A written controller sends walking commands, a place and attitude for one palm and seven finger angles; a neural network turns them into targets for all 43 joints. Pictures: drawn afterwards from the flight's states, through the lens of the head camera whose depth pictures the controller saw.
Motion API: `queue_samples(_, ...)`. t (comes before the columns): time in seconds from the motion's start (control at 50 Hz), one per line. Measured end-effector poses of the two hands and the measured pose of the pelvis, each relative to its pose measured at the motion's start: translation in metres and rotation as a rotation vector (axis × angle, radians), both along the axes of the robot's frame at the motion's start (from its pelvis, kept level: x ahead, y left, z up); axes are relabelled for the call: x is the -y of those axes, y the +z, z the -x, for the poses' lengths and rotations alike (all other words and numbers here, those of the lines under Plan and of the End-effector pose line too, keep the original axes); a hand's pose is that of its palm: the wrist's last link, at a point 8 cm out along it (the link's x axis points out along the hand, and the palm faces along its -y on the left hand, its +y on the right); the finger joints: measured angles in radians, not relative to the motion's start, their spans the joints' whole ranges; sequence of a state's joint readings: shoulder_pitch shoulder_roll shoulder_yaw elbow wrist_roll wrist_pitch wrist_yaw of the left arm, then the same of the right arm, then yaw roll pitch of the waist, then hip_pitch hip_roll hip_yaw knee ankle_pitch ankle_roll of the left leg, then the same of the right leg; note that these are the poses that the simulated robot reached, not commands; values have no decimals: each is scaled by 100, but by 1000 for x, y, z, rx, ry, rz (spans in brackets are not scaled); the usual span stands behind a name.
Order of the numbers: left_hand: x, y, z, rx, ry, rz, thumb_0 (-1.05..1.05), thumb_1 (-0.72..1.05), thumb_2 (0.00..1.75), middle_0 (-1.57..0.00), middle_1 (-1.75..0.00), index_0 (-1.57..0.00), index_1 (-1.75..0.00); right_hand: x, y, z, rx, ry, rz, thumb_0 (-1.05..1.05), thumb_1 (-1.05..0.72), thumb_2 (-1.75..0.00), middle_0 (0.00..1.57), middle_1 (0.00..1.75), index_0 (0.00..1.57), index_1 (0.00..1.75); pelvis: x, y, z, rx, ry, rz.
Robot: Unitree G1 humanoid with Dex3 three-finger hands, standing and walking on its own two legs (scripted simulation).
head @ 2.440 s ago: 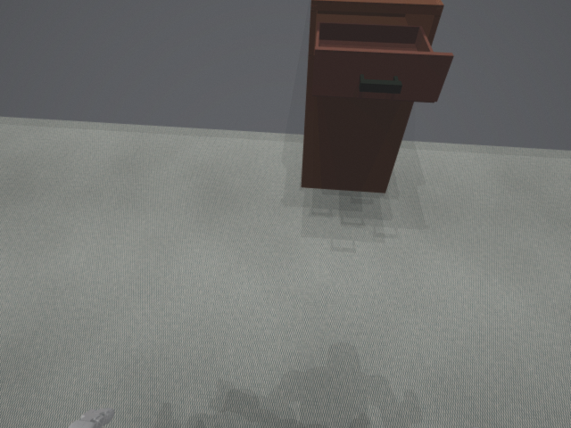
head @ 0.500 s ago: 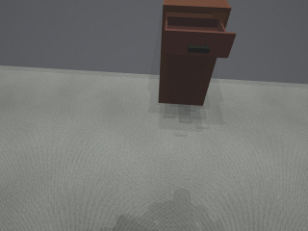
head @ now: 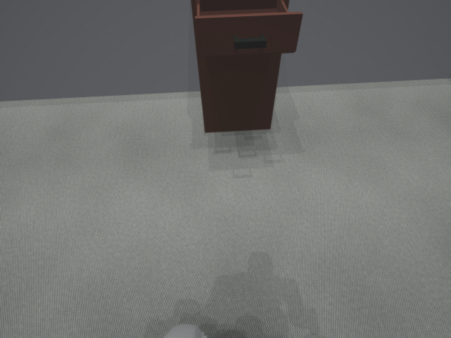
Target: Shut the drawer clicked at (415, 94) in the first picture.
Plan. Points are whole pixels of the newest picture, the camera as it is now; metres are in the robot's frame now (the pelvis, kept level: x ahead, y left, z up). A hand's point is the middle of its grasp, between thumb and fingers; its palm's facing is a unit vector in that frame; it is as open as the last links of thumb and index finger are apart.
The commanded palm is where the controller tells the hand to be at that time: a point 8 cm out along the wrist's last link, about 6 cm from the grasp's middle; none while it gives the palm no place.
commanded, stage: walk to a spot facing it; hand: left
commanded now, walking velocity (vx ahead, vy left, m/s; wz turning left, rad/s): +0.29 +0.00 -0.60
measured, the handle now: (249, 40) +1.07 +0.03 +0.00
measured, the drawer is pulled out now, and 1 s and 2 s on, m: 0.30 0.30 0.30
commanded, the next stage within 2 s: turn to face it in 1.50 s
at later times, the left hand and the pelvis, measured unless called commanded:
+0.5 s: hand (134, 287) +0.23 +0.24 -0.16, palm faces -0.27 -0.94 -0.20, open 7.4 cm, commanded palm none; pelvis +0.09 +0.05 +0.02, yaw -20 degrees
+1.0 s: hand (235, 207) +0.45 +0.03 -0.16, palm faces -0.51 -0.84 -0.21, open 7.1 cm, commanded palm none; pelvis +0.27 -0.08 +0.01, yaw -32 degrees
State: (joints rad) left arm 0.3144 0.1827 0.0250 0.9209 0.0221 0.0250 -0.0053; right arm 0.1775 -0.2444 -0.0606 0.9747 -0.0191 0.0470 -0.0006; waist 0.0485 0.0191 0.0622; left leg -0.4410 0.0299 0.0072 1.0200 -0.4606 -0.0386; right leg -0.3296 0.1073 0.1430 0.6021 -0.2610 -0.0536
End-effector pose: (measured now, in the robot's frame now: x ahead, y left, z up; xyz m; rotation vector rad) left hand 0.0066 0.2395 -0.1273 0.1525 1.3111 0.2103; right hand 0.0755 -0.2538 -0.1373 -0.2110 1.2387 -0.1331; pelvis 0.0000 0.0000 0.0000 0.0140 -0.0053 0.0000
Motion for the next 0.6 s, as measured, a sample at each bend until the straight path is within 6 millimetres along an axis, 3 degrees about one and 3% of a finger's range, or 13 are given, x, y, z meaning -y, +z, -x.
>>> queue_samples(0.12,-9,8,6,-65,-41,32,0,90,90,-20,-30,-20,-30,-10,26,-17,112,-56,12,1,-91,-90,20,30,21,30,-15,13,-10,-32,-75,-4)
queue_samples(0.24,-50,-7,-24,-64,-87,32,0,90,90,-20,-30,-21,-30,-31,38,-31,207,-106,66,1,-90,-90,20,30,21,30,-43,5,-26,-46,-147,27)
queue_samples(0.34,-72,-5,-95,-9,-191,29,1,90,90,-20,-30,-20,-30,-48,47,-2,165,-200,85,1,-90,-90,21,30,21,30,-53,13,-46,-23,-226,36)
queue_samples(0.42,-70,1,-163,60,-280,27,1,91,90,-20,-30,-20,-30,-62,45,34,68,-305,82,1,-90,-90,21,30,21,30,-53,17,-68,-22,-288,42)
queue_samples(0.5,-46,1,-227,94,-374,39,1,91,90,-19,-30,-19,-30,-81,37,75,-62,-421,56,1,-90,-90,20,30,21,30,-47,15,-91,-22,-348,40)
queue_samples(0.6,16,-5,-303,113,-517,89,1,91,90,-19,-30,-19,-30,-110,32,119,-252,-564,-9,1,-90,-90,20,30,20,30,-30,9,-122,-24,-414,38)
